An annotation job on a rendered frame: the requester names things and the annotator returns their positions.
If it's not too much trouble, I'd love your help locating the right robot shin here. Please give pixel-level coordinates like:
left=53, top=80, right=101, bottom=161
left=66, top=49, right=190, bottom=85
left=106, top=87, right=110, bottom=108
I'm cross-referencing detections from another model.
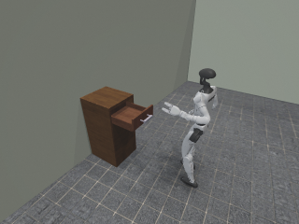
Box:
left=189, top=146, right=195, bottom=156

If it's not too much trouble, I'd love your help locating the right robot upper arm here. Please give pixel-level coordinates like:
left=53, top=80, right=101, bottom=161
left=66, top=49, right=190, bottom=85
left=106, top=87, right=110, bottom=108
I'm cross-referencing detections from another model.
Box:
left=210, top=86, right=219, bottom=109

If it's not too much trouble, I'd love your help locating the handle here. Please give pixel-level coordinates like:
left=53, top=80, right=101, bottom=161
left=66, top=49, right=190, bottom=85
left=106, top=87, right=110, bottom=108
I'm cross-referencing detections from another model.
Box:
left=140, top=114, right=153, bottom=123

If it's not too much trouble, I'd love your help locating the drawer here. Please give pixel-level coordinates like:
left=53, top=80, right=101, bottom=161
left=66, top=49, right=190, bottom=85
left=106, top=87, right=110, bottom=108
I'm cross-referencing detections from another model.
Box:
left=110, top=101, right=153, bottom=132

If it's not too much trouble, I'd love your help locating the left robot upper arm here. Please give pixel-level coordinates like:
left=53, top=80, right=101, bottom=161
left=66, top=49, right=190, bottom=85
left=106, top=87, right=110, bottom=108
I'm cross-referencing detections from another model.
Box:
left=193, top=93, right=211, bottom=124

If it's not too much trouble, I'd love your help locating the left robot forearm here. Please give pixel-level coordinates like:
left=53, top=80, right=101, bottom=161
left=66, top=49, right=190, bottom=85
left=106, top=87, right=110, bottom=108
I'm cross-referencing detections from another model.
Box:
left=178, top=110, right=209, bottom=124

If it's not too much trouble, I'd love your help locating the left robot hand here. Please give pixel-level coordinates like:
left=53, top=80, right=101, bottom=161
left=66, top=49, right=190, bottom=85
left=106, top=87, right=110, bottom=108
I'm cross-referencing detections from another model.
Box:
left=162, top=102, right=181, bottom=116

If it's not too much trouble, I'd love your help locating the cabinet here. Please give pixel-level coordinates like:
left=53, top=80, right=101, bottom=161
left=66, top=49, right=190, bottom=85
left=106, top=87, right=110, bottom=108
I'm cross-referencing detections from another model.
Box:
left=79, top=86, right=136, bottom=167

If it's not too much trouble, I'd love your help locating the humanoid robot torso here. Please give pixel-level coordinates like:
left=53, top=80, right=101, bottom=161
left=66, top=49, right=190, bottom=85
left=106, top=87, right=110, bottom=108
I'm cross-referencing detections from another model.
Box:
left=193, top=89, right=215, bottom=136

